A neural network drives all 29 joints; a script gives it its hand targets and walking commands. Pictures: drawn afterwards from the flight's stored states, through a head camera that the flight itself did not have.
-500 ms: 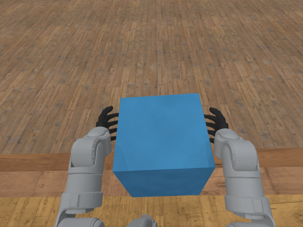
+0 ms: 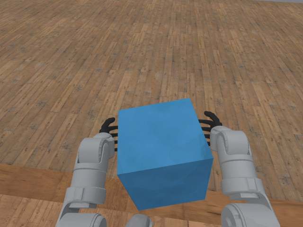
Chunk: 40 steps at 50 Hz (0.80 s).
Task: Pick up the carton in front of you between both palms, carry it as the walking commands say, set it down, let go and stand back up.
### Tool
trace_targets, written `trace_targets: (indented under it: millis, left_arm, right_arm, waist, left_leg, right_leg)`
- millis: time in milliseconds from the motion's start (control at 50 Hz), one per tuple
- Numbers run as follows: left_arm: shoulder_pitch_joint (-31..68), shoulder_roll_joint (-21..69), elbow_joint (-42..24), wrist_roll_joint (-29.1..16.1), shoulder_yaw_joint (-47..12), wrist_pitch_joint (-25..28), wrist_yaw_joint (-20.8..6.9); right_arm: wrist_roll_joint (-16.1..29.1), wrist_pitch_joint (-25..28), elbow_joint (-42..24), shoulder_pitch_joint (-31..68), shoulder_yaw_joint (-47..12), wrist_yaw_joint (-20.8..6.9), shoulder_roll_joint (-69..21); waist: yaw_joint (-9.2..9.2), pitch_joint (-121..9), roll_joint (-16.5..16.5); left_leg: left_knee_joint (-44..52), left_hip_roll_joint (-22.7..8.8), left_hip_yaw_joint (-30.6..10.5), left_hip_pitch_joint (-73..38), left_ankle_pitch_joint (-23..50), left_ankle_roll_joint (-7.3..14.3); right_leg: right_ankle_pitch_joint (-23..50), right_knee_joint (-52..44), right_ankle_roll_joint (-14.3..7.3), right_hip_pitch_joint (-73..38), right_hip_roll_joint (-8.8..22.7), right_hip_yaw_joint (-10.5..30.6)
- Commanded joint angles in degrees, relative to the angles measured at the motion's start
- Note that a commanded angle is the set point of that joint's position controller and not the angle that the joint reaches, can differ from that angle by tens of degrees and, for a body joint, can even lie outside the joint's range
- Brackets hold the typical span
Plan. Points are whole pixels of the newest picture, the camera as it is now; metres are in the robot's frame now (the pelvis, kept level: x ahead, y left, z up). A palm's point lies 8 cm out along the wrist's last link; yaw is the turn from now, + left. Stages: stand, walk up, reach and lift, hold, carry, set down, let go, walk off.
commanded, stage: carry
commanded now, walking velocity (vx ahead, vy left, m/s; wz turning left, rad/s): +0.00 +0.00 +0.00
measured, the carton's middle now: (162, 156) +0.34 +0.04 -0.02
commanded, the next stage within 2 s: none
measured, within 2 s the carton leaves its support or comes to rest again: neither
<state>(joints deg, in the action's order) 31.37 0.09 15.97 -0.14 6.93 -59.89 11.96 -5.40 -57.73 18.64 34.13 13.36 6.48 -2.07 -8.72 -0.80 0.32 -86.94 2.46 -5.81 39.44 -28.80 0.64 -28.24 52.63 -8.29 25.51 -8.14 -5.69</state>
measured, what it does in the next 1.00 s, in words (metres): goes down: left foot 0.17 m lower, then right foot 0.17 m lower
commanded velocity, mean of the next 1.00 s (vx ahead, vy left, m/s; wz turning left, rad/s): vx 0.42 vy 0.00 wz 0.00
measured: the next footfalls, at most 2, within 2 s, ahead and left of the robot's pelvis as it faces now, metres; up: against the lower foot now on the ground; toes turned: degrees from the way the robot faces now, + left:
left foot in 0.22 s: +0.33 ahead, +0.08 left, -0.17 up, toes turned -1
right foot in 0.58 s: +0.62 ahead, -0.04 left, -0.35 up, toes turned -3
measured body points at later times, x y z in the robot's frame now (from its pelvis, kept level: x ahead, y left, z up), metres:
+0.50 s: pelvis +0.42 +0.03 -0.22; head +0.43 +0.03 +0.23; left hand +0.78 +0.15 -0.16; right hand +0.77 -0.15 -0.14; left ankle +0.29 +0.08 -0.85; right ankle +0.58 -0.07 -0.91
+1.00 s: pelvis +0.87 +0.04 -0.48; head +0.94 +0.04 -0.04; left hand +1.25 +0.20 -0.42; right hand +1.26 -0.10 -0.42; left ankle +0.97 +0.12 -1.20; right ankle +0.67 -0.06 -0.97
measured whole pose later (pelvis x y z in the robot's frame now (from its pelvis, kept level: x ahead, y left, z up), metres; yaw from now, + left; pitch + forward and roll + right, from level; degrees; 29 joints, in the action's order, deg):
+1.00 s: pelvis +0.87 +0.04 -0.48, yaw +1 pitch +5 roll +0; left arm 37.9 -1.1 11.3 -2.6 7.2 -60.1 14.5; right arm -5.0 -57.8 3.6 32.8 12.6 10.3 -3.9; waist -2.7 3.8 0.1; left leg -33.3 2.1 3.4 31.3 -7.8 3.6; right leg -41.7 98.3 -3.8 25.0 -4.0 -1.9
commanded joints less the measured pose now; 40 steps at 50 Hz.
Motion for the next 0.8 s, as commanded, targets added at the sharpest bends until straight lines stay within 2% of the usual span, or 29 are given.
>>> trace_targets:
  millis: [0,20,40,80,120,140,160,180,200,220,240,300,320,340,380,420,480,520,540,560,580,600,620,640,680,700,720,740,780]
  left_arm:
    - [56.4,72.5,-16.1,-32.1,-40.2,4.1,-20.2]
    - [56.8,71.8,-16.1,-32.8,-39.8,4.9,-20.3]
    - [54.6,72.8,-15.4,-33.2,-40.1,5.0,-20.1]
    - [51.5,72.6,-15.1,-32.7,-38.9,5.2,-20.1]
    - [45.9,71.5,-15.0,-31.2,-37.8,5.2,-19.5]
    - [44.3,69.9,-14.8,-30.5,-37.9,5.0,-19.0]
    - [42.3,69.6,-14.9,-29.8,-37.1,4.7,-18.7]
    - [38.9,68.4,-14.6,-28.7,-37.2,4.6,-18.4]
    - [40.4,67.5,-16.3,-27.5,-37.1,4.3,-18.0]
    - [38.8,65.8,-14.6,-24.5,-35.5,3.8,-17.6]
    - [37.1,62.7,-14.6,-21.8,-32.1,2.4,-17.1]
    - [33.3,53.1,-12.6,-12.8,-23.9,1.6,-15.7]
    - [34.6,53.0,-12.2,-11.8,-22.3,1.9,-15.9]
    - [35.9,52.1,-11.2,-10.5,-21.7,2.3,-16.4]
    - [39.6,54.5,-11.7,-11.5,-21.8,3.3,-17.6]
    - [43.7,56.4,-13.0,-13.1,-23.9,4.0,-17.9]
    - [48.4,58.2,-17.0,-16.3,-27.4,2.8,-17.1]
    - [47.8,59.4,-17.6,-18.0,-30.1,1.4,-16.7]
    - [46.1,58.5,-17.3,-19.0,-30.9,1.0,-17.0]
    - [42.8,58.8,-14.5,-19.3,-30.9,0.2,-17.4]
    - [41.4,58.5,-9.5,-19.7,-30.0,-0.3,-17.5]
    - [42.6,59.7,-7.7,-21.8,-31.9,-0.4,-17.8]
    - [46.6,61.7,-8.4,-24.3,-32.9,-0.2,-18.6]
    - [48.1,65.2,-7.8,-26.8,-33.6,0.2,-19.2]
    - [54.0,68.8,-9.8,-29.3,-35.1,0.8,-20.0]
    - [56.5,70.0,-10.1,-30.8,-35.2,1.5,-20.4]
    - [56.6,71.2,-10.3,-32.0,-35.3,2.0,-20.5]
    - [55.9,72.4,-11.4,-32.6,-35.2,2.4,-20.5]
    - [56.7,73.4,-12.6,-32.1,-34.9,2.6,-20.4]
  right_arm:
    - [15.7,2.1,-8.7,33.4,-25.9,-12.2,-57.0]
    - [16.5,2.9,-10.2,34.3,-26.9,-12.1,-57.4]
    - [17.0,3.3,-11.1,33.7,-28.8,-12.1,-57.9]
    - [18.7,4.0,-15.2,35.7,-33.0,-11.3,-58.0]
    - [20.4,3.7,-20.1,36.8,-36.8,-10.4,-58.4]
    - [21.6,3.0,-21.9,36.6,-37.9,-10.0,-58.3]
    - [22.6,2.5,-24.3,37.5,-39.4,-9.8,-57.4]
    - [22.8,1.7,-24.5,35.2,-40.3,-9.5,-56.3]
    - [23.6,0.9,-24.6,34.0,-41.4,-9.9,-56.3]
    - [24.9,-0.3,-23.3,33.1,-41.4,-10.7,-55.9]
    - [26.3,-0.9,-21.0,32.4,-41.8,-10.9,-54.5]
    - [32.4,-1.8,-15.2,36.6,-45.6,-12.9,-60.8]
    - [33.6,-1.8,-13.7,38.3,-45.7,-13.6,-62.6]
    - [34.7,-1.8,-11.1,39.4,-46.2,-14.3,-65.5]
    - [36.1,-0.9,-9.4,43.1,-45.4,-15.1,-68.5]
    - [36.5,-0.6,-9.1,43.9,-44.2,-15.6,-70.7]
    - [35.5,-0.7,-9.2,41.5,-40.6,-15.1,-69.9]
    - [32.0,-1.0,-7.4,35.8,-38.5,-14.2,-68.7]
    - [30.2,-1.1,-7.5,35.1,-38.1,-14.0,-68.4]
    - [27.7,-1.8,-6.8,34.9,-37.2,-13.6,-66.6]
    - [25.2,-2.8,-4.8,32.5,-34.2,-12.8,-64.5]
    - [22.1,-3.2,-2.9,29.8,-31.3,-12.1,-60.6]
    - [19.4,-2.8,-2.6,29.2,-28.1,-11.6,-57.7]
    - [17.2,-2.6,-3.1,28.9,-26.0,-11.5,-54.8]
    - [14.8,-1.1,-3.3,31.6,-23.8,-11.8,-54.3]
    - [15.5,-0.6,-4.4,33.7,-24.9,-12.0,-55.9]
    - [16.8,-0.2,-6.3,34.7,-26.3,-12.1,-57.5]
    - [17.7,0.1,-8.6,36.6,-27.9,-12.1,-59.1]
    - [19.6,0.4,-12.2,39.1,-31.4,-11.5,-60.6]
  waist:
    - [4.30,-22.1,-3.1]
    - [4.59,-24.7,1.1]
    - [3.06,-24.6,-3.3]
    - [2.16,-25.5,-2.9]
    - [0.57,-22.2,2.8]
    - [2.30,-21.5,7.8]
    - [8.58,-27.0,12.1]
    - [15.35,-31.2,7.4]
    - [22.18,-27.0,-2.3]
    - [23.58,-21.1,-8.1]
    - [13.64,-25.1,-13.8]
    - [14.01,-27.0,-2.6]
    - [13.37,-24.6,4.9]
    - [14.08,-23.5,6.8]
    - [13.22,-22.6,-0.9]
    - [14.57,-22.8,3.2]
    - [13.73,-19.8,-7.9]
    - [3.88,-27.5,-9.6]
    - [-2.45,-26.4,-0.7]
    - [-7.91,-20.4,9.6]
    - [1.48,-20.8,12.4]
    - [4.64,-23.9,10.2]
    - [4.81,-26.6,1.4]
    - [2.56,-26.7,-0.5]
    - [3.44,-19.1,-12.9]
    - [2.83,-16.1,-6.9]
    - [4.10,-19.7,0.8]
    - [1.78,-19.9,-2.4]
    - [0.32,-19.8,-0.9]
  left_leg:
    - [19.2,-2.2,0.9,6.3,5.6,-0.9]
    - [11.2,-3.0,1.5,4.6,18.0,0.7]
    - [23.6,-2.9,-0.6,9.4,35.4,1.2]
    - [39.0,-0.2,6.1,3.1,48.4,1.0]
    - [51.5,1.8,10.0,-11.4,50.7,1.1]
    - [55.0,1.9,10.8,-19.9,54.0,2.3]
    - [42.6,2.9,14.6,-34.2,61.9,3.9]
    - [49.7,0.5,11.4,-45.3,54.9,5.7]
    - [55.6,-2.5,8.2,-51.9,49.7,9.8]
    - [54.7,-6.6,3.1,-52.9,49.9,11.7]
    - [44.5,-10.6,-14.2,-60.3,60.6,13.8]
    - [43.0,-16.1,-32.3,-53.9,44.0,18.6]
    - [42.7,-16.6,-30.9,-44.8,45.0,20.1]
    - [46.2,-16.8,-31.1,-37.5,45.7,20.1]
    - [40.7,-13.9,-25.1,-31.5,49.0,14.9]
    - [29.9,-4.2,-11.0,-29.5,22.6,10.4]
    - [27.8,-0.8,0.0,-13.3,18.3,9.9]
    - [10.6,-5.3,4.9,-10.5,34.9,4.7]
    - [-7.1,-3.5,8.7,-4.7,36.6,2.2]
    - [-25.6,3.7,11.2,1.1,2.2,0.9]
    - [-22.3,3.8,4.4,13.9,-9.5,1.2]
    - [-17.3,0.8,0.2,20.4,-8.7,0.8]
    - [-11.8,-1.6,-3.9,28.3,-0.9,1.1]
    - [-7.2,-3.7,-4.1,26.1,-1.9,1.2]
    - [18.0,-4.6,-1.2,15.7,4.7,-1.3]
    - [23.4,-4.6,2.2,7.9,7.0,-1.6]
    - [11.7,-4.0,4.2,5.1,17.2,0.1]
    - [25.3,-6.5,-0.4,11.0,32.1,1.3]
    - [43.0,-2.9,6.5,-0.4,48.9,1.4]
  right_leg:
    - [49.9,-13.8,-10.3,-19.6,22.4,40.7]
    - [49.1,-8.3,-7.8,-19.6,22.2,37.1]
    - [33.4,3.5,-4.8,-22.2,15.6,30.4]
    - [23.6,7.2,-2.9,-20.7,9.1,22.1]
    - [21.2,6.8,-2.6,-12.5,7.0,16.1]
    - [20.4,10.3,-2.3,-7.3,6.4,11.2]
    - [29.2,19.3,0.1,-2.3,9.6,7.2]
    - [42.1,28.5,3.6,2.7,11.5,4.8]
    - [27.7,50.4,7.0,10.8,7.4,1.7]
    - [-11.8,64.3,6.7,19.7,-0.1,-0.8]
    - [-10.6,57.0,5.7,28.8,2.3,7.8]
    - [-1.4,37.8,6.3,35.5,9.1,14.3]
    - [4.3,26.0,7.0,31.3,8.8,13.3]
    - [5.5,18.5,7.1,24.6,9.0,12.6]
    - [19.2,19.3,6.4,17.1,7.5,8.0]
    - [48.2,-3.7,5.9,15.5,7.0,6.5]
    - [53.9,-18.2,5.0,-11.8,3.4,-0.1]
    - [54.8,-12.8,1.8,-29.0,5.1,-0.2]
    - [51.4,-17.3,-0.5,-37.1,6.5,-1.0]
    - [42.6,-23.8,-2.8,-35.7,9.9,3.7]
    - [69.7,-11.2,-3.0,-44.7,17.1,20.9]
    - [65.2,-10.2,-6.6,-48.8,22.7,32.0]
    - [46.5,-9.0,-9.4,-51.5,26.9,35.9]
    - [41.6,-8.4,-10.8,-43.8,25.7,41.6]
    - [32.0,-11.9,-11.3,-21.6,25.4,39.8]
    - [35.9,-15.8,-9.3,-13.5,24.0,37.5]
    - [41.7,-10.7,-7.7,-14.2,24.8,36.6]
    - [26.1,-1.9,-4.1,-18.1,18.0,30.6]
    - [12.2,-1.5,-3.7,-13.5,12.3,20.7]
